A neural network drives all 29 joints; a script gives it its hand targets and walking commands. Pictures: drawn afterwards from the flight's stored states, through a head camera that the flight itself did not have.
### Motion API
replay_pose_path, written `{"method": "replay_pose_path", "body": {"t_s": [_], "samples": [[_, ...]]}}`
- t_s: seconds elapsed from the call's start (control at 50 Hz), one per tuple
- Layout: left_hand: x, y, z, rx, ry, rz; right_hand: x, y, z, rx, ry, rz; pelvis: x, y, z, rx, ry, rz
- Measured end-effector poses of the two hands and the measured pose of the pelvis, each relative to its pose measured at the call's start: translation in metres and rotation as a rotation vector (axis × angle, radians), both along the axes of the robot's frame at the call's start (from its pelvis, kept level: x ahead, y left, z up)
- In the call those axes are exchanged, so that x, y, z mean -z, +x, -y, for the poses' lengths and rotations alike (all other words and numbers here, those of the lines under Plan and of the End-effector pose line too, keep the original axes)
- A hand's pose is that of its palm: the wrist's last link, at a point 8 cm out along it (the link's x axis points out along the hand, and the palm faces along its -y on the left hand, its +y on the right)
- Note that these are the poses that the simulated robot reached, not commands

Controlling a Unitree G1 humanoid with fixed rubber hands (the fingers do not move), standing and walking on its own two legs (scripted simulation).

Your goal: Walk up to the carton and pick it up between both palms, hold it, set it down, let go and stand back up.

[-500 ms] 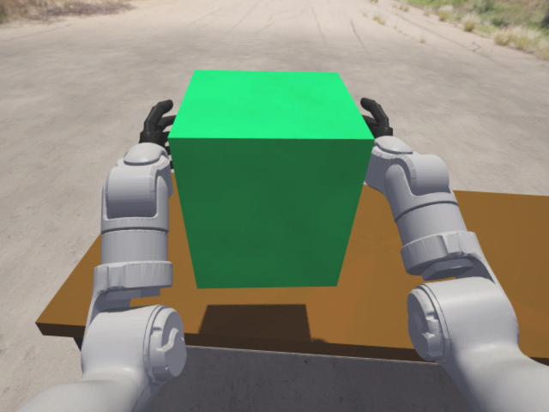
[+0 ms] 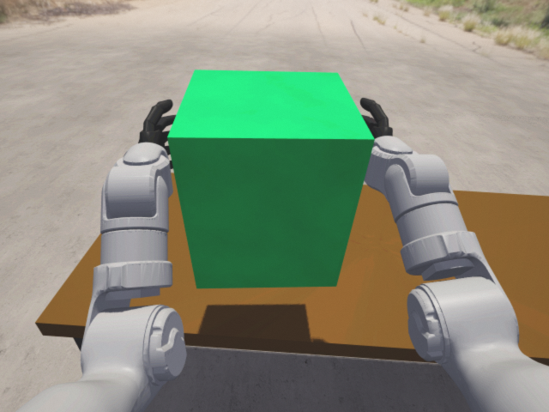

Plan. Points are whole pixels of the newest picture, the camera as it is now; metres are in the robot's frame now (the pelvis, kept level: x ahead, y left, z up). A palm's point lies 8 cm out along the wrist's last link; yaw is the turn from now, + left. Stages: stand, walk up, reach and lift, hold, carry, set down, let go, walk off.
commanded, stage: hold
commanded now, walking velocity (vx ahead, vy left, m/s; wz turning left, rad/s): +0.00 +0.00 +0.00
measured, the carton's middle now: (267, 180) +0.38 +0.00 +0.22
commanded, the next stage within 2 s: none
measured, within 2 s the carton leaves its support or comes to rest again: neither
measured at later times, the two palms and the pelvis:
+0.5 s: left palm (153, 152) +0.36 +0.15 +0.28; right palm (377, 147) +0.37 -0.15 +0.28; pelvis +0.00 +0.00 +0.00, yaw +0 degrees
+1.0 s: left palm (152, 152) +0.36 +0.15 +0.28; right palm (377, 147) +0.37 -0.15 +0.29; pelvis +0.00 +0.00 +0.00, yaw +0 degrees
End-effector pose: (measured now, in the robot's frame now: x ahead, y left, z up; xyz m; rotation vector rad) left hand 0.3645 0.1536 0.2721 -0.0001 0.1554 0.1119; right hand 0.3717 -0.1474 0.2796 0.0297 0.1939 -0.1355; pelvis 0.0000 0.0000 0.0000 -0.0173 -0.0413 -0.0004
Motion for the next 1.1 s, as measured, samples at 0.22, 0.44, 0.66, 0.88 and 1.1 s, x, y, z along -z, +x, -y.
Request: {"method": "replay_pose_path", "body": {"t_s": [0.22,0.44,0.66,0.88,1.1], "samples": [[-0.0006,-0.0002,0.0,0.0,0.0,0.003,-0.0006,-0.0002,-0.0001,0.0,0.0,0.002,0.0,0.0,0.0,0.0,0.0,0.0],[-0.0016,-0.0004,-0.0003,-0.001,0.0,0.007,-0.0015,-0.0002,-0.0004,-0.001,0.001,0.005,0.0,0.0001,0.0,0.0,0.0,0.0],[-0.0002,-0.0005,0.0001,0.001,0.0,-0.002,-0.0004,-0.0008,0.0001,0.001,0.002,-0.004,0.0,-0.0001,0.0,0.0,0.0,0.0],[-0.0026,-0.0002,-0.0004,-0.001,-0.001,0.01,-0.0027,-0.0001,-0.0004,-0.001,-0.001,0.006,0.0,0.0006,0.0,0.0,0.0,-0.001],[-0.0034,-0.0014,-0.0005,0.0,-0.002,0.01,-0.0036,-0.0014,-0.0004,-0.001,-0.001,0.005,0.0,0.0002,0.0,-0.001,0.0,0.0]]}}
